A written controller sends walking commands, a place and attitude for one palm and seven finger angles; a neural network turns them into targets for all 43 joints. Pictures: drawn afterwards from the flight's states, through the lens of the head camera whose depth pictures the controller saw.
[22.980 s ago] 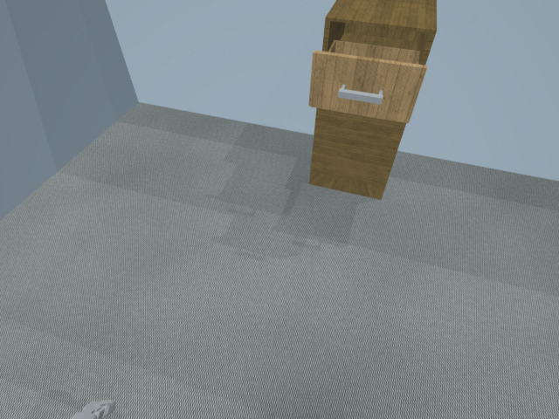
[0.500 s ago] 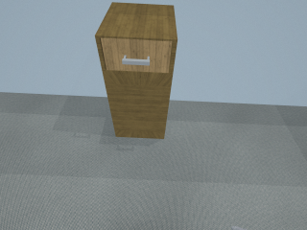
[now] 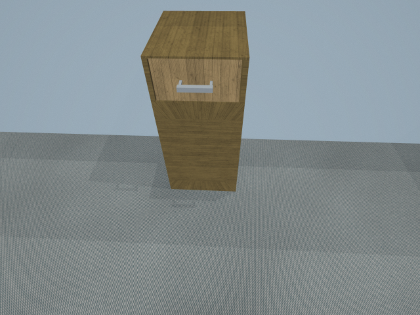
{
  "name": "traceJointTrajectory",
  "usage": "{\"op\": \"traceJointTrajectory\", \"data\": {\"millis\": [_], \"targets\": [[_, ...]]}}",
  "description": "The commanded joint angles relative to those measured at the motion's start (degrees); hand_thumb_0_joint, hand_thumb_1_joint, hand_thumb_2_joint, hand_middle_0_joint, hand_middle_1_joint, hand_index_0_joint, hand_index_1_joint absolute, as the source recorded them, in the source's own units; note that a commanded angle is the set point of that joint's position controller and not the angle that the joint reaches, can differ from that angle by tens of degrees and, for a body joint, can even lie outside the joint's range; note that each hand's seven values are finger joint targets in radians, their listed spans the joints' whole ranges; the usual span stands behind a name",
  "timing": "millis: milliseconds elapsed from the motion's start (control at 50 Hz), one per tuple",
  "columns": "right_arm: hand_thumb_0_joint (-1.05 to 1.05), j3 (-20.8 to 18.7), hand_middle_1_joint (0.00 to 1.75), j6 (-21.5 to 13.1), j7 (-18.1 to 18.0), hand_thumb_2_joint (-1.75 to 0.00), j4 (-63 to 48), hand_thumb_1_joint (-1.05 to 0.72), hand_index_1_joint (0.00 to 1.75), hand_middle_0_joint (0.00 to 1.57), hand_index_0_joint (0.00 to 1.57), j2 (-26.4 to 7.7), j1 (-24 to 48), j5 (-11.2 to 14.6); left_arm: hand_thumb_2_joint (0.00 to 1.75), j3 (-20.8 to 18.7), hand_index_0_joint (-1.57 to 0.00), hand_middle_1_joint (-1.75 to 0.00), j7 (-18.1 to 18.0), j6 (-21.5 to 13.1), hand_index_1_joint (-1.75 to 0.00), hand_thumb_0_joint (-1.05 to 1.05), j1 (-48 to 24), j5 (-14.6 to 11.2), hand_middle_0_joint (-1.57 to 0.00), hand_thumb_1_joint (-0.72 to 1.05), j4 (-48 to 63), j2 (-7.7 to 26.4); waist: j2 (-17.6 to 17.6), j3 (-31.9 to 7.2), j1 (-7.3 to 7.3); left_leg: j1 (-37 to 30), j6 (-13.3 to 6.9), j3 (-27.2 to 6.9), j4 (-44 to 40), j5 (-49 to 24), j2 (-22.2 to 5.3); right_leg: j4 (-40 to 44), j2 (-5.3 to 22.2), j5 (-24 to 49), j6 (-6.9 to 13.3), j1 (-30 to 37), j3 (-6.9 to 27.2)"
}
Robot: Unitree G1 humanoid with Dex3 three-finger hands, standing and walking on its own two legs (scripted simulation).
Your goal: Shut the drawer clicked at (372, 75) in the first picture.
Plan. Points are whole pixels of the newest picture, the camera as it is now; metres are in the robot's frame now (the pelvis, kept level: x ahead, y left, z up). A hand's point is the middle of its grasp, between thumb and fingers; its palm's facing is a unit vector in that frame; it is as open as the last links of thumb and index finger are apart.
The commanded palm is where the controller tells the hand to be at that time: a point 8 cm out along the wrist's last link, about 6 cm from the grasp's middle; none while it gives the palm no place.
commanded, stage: let the arm hang, fingers relaxed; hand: left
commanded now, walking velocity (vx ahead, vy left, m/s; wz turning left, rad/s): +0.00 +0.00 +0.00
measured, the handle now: (195, 85) +0.88 +0.12 -0.05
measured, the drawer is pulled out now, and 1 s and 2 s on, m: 0.00 0.00 0.00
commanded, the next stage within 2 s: look to check the result in 0.34 s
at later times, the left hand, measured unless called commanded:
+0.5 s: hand out of the picture +0.02 +0.14 -0.18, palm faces +0.03 -0.98 -0.19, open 7.4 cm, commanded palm none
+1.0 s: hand out of the picture +0.03 +0.14 -0.18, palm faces +0.05 -0.98 -0.20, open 7.4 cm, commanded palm none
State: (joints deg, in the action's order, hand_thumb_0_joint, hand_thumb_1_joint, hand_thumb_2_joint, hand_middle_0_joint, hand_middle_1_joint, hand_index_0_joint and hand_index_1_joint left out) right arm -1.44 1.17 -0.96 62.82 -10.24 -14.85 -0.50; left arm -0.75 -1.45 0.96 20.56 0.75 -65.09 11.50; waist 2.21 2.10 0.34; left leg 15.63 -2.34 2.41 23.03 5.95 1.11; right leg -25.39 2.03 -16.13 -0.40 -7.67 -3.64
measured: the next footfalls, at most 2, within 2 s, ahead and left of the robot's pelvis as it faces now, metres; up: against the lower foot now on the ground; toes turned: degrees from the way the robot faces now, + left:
none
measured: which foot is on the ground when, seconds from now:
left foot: down 0.00-1.00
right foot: down 0.00-1.00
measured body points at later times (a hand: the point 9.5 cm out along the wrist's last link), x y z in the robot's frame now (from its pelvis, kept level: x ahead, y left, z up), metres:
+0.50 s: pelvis +0.02 -0.03 +0.00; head +0.04 -0.03 +0.45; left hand +0.02 +0.19 -0.16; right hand +0.00 -0.24 -0.16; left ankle +0.07 +0.09 -0.74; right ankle -0.02 -0.13 -0.74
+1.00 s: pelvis +0.04 -0.03 +0.00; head +0.05 -0.04 +0.45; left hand +0.03 +0.19 -0.16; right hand +0.05 -0.26 -0.16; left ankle +0.07 +0.09 -0.74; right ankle -0.02 -0.13 -0.74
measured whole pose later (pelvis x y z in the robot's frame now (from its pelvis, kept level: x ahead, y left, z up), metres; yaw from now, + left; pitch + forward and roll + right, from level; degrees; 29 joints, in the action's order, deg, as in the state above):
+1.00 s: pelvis +0.04 -0.03 +0.00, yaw +0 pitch -2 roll +0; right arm -1.3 0.0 -2.3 65.3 -8.7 -13.5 -0.5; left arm -1.1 -2.1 -0.4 16.5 0.2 -65.5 8.1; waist 0.1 3.1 -0.2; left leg 12.3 0.6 1.5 24.5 10.2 -1.3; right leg -22.2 -0.6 -18.2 1.8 -2.3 -4.1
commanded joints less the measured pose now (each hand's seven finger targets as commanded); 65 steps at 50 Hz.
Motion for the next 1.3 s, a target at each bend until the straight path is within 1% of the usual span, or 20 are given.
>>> {"op": "traceJointTrajectory", "data": {"millis": [0, 20, 40, 80, 180, 240, 300, 360, 400, 480, 540, 680, 760, 880, 980, 1060, 1080, 1180, 1200, 1280], "targets": [[0.00, -1.34, 0.30, -0.52, -0.45, -0.90, -0.71, -0.90, 0.30, 0.20, 0.20, -6.71, -3.32, -0.25, 0.90, -0.90, -0.20, -0.30, -0.26, -1.07, -0.30, 0.00, 2.25, 0.22, -0.20, 0.90, 1.48, 6.70, -3.54, 4.75, -0.62, -3.47, -0.11, -7.75, -5.55, 12.02, -6.06, 8.20, 3.66, -9.32, 3.32, -10.44, 4.50], [0.00, -1.18, 0.30, -0.44, -0.41, -0.90, -0.41, -0.90, 0.30, 0.20, 0.20, -5.86, -3.14, -0.37, 0.90, -0.85, -0.20, -0.30, -0.29, -1.03, -0.30, 0.00, 1.97, 0.17, -0.20, 0.90, 1.35, 6.14, -3.00, 5.61, -0.69, -3.23, 0.01, -7.27, -5.11, 11.79, -5.78, 8.75, 4.04, -9.98, 3.37, -11.16, 4.73], [0.00, -1.12, 0.30, -0.48, -0.42, -0.90, -0.24, -0.90, 0.30, 0.20, 0.20, -5.46, -3.67, -0.43, 0.90, -0.95, -0.20, -0.30, -0.30, -1.09, -0.30, 0.00, 1.53, 0.16, -0.20, 0.90, 1.38, 6.20, -3.58, 5.30, -0.96, -3.27, 0.11, -7.00, -4.78, 10.84, -5.60, 8.77, 4.14, -9.75, 3.47, -10.91, 4.86], [0.00, -0.95, 0.30, -0.64, -0.43, -0.90, 0.12, -0.90, 0.30, 0.20, 0.20, -4.97, -3.85, -0.48, 0.90, -0.98, -0.20, -0.30, -0.32, -1.19, -0.30, 0.00, 0.90, 0.04, -0.20, 0.90, 1.51, 6.00, -2.98, 4.94, -0.97, -3.63, 0.34, -6.37, -3.76, 8.45, -5.35, 8.72, 4.45, -8.54, 3.60, -10.38, 4.90], [0.00, -0.52, 0.30, -1.06, -0.62, -0.90, 0.86, -0.90, 0.30, 0.20, 0.20, -3.77, -3.97, -0.51, 0.90, -0.92, -0.20, -0.30, -0.43, -1.41, -0.30, 0.00, 0.08, -0.15, -0.20, 0.90, 1.41, 4.96, -0.99, 4.49, -0.73, -3.51, 0.50, -6.09, -2.98, 3.30, -5.72, 7.90, 4.44, -3.48, 3.49, -7.95, 4.54], [0.00, -0.26, 0.30, -1.11, -0.76, -0.90, 1.22, -0.90, 0.30, 0.20, 0.20, -2.96, -4.18, -0.53, 0.90, -0.85, -0.20, -0.30, -0.54, -1.47, -0.30, 0.00, 0.01, -0.25, -0.20, 0.90, 1.24, 4.11, -1.43, 4.56, -0.58, -3.16, 0.70, -5.60, -2.07, 0.94, -5.71, 8.08, 4.60, -1.57, 3.52, -6.77, 4.54], [0.00, -0.31, 0.30, -1.29, -0.90, -0.90, 1.29, -0.90, 0.30, 0.20, 0.20, -2.68, -4.51, -0.43, 0.90, -0.90, -0.20, -0.30, -0.72, -1.65, -0.30, 0.00, 0.13, -0.30, -0.20, 0.90, 1.36, 3.64, -1.92, 3.08, -0.48, -3.99, 0.79, -5.22, -0.88, -2.60, -5.95, 7.76, 4.68, 2.29, 3.42, -5.04, 4.22], [0.00, -0.10, 0.30, -1.45, -1.11, -0.90, 1.86, -0.90, 0.30, 0.20, 0.20, -2.07, -5.13, -0.43, 0.90, -0.91, -0.20, -0.30, -0.80, -1.63, -0.30, 0.00, -0.04, -0.46, -0.20, 0.90, 1.08, 3.02, -0.84, 1.54, -0.54, -4.30, 0.77, -5.25, -0.75, -4.77, -6.24, 7.02, 4.52, 5.47, 3.29, -2.89, 3.98], [0.00, -0.18, 0.30, -1.39, -1.26, -0.90, 1.68, -0.90, 0.30, 0.20, 0.20, -2.22, -4.88, -0.31, 0.90, -0.92, -0.20, -0.30, -0.88, -1.64, -0.30, 0.00, 0.37, -0.44, -0.20, 0.90, 1.03, 2.83, -1.28, 2.22, -0.35, -4.51, 0.75, -5.11, -0.33, -5.38, -6.26, 7.09, 4.50, 6.94, 3.24, -3.11, 3.83], [0.00, -0.22, 0.30, -1.24, -1.36, -0.90, 2.07, -0.90, 0.30, 0.20, 0.20, -1.60, -5.38, -0.34, 0.90, -0.89, -0.20, -0.30, -0.95, -1.59, -0.30, 0.00, 0.28, -0.46, -0.20, 0.90, 0.75, 2.22, -1.54, 2.20, -0.76, -5.22, 0.85, -4.85, -0.36, -4.65, -6.34, 7.38, 4.36, 6.59, 3.19, -3.15, 3.84], [0.00, -0.38, 0.30, -1.33, -1.47, -0.90, 1.99, -0.90, 0.30, 0.20, 0.20, -1.78, -5.10, -0.26, 0.90, -0.90, -0.20, -0.30, -1.08, -1.77, -0.30, 0.00, 0.80, -0.42, -0.20, 0.90, 0.72, 1.92, -3.08, 1.60, -0.73, -6.11, 0.71, -4.65, 0.20, -6.19, -6.57, 7.15, 4.36, 9.74, 3.06, -2.65, 3.80], [0.00, -0.46, 0.30, -1.41, -1.65, -0.90, 2.19, -0.90, 0.30, 0.20, 0.20, -2.05, -4.67, -0.20, 0.90, -1.14, -0.20, -0.30, -1.18, -1.86, -0.30, 0.00, 1.33, -0.39, -0.20, 0.90, 0.62, 2.04, -2.56, 1.95, -0.82, -6.43, 0.66, -4.39, 0.11, -6.65, -6.66, 7.30, 4.33, 11.29, 2.87, -1.99, 3.75], [0.00, -0.57, 0.30, -1.53, -1.73, -0.90, 1.95, -0.90, 0.30, 0.20, 0.20, -2.67, -3.91, -0.19, 0.90, -1.22, -0.20, -0.30, -1.17, -2.05, -0.30, 0.00, 1.69, -0.35, -0.20, 0.90, 0.50, 2.46, -2.89, 1.15, -0.75, -7.50, 0.54, -4.22, 0.43, -7.90, -6.74, 7.14, 4.52, 14.21, 2.75, -1.39, 3.71], [0.00, -0.57, 0.30, -1.43, -1.65, -0.90, 1.65, -0.90, 0.30, 0.20, 0.20, -3.48, -2.68, -0.26, 0.90, -1.31, -0.20, -0.30, -1.01, -1.96, -0.30, 0.00, 0.74, -0.31, -0.20, 0.90, 0.66, 3.07, -1.66, 3.44, -0.76, -6.72, 0.76, -4.41, -0.48, -5.69, -6.75, 8.31, 4.38, 10.72, 2.92, -2.20, 4.05], [0.00, -0.65, 0.30, -1.64, -1.64, -0.90, 1.34, -0.90, 0.30, 0.20, 0.20, -4.45, -1.79, -0.27, 0.90, -1.44, -0.20, -0.30, -0.86, -2.13, -0.30, 0.00, 0.02, -0.31, -0.20, 0.90, 0.82, 3.92, -1.86, 1.63, -0.66, -7.82, 0.73, -4.47, -0.67, -6.58, -6.95, 8.31, 4.56, 12.13, 2.86, -1.21, 4.13], [0.00, -0.73, 0.30, -1.62, -1.60, -0.90, 1.09, -0.90, 0.30, 0.20, 0.20, -5.09, -1.50, -0.29, 0.90, -1.50, -0.20, -0.30, -0.84, -2.18, -0.30, 0.00, -0.99, -0.29, -0.20, 0.90, 1.12, 4.48, -2.42, 2.42, -0.72, -7.45, 0.78, -4.49, -0.91, -6.85, -7.02, 8.51, 4.54, 12.92, 2.83, -1.14, 4.11], [0.00, -0.76, 0.30, -1.67, -1.60, -0.90, 1.06, -0.90, 0.30, 0.20, 0.20, -5.36, -1.30, -0.32, 0.90, -1.59, -0.20, -0.30, -0.83, -2.23, -0.30, 0.00, -0.99, -0.30, -0.20, 0.90, 1.22, 4.66, -2.66, 1.57, -0.67, -7.89, 0.77, -4.56, -0.87, -7.15, -7.05, 8.42, 4.50, 13.35, 2.81, -0.78, 4.20], [0.00, -0.63, 0.30, -1.64, -1.57, -0.90, 0.99, -0.90, 0.30, 0.20, 0.20, -5.88, -0.65, -0.34, 0.90, -1.49, -0.20, -0.30, -0.70, -2.09, -0.30, 0.00, -1.78, -0.36, -0.20, 0.90, 1.35, 4.98, -1.25, 2.23, -0.64, -8.02, 0.83, -4.64, -1.63, -6.20, -7.18, 8.89, 4.38, 11.15, 2.92, -1.30, 4.50], [0.00, -0.67, 0.30, -1.62, -1.54, -0.90, 0.84, -0.90, 0.30, 0.20, 0.20, -6.11, -0.70, -0.21, 0.90, -1.60, -0.20, -0.30, -0.69, -2.08, -0.30, 0.00, -1.87, -0.30, -0.20, 0.90, 1.54, 5.33, -2.15, 2.30, -0.63, -7.87, 0.77, -4.94, -1.74, -6.18, -7.22, 9.05, 4.28, 10.49, 2.89, -1.35, 4.44], [0.00, -0.61, 0.30, -1.77, -1.48, -0.90, 0.98, -0.90, 0.30, 0.20, 0.20, -6.47, -0.36, -0.34, 0.90, -1.72, -0.20, -0.30, -0.58, -2.15, -0.30, 0.00, -2.58, -0.36, -0.20, 0.90, 1.60, 5.95, -1.92, 1.58, -0.58, -8.10, 0.85, -4.82, -2.02, -6.38, -7.29, 9.09, 4.45, 10.85, 2.94, -0.73, 4.47]]}}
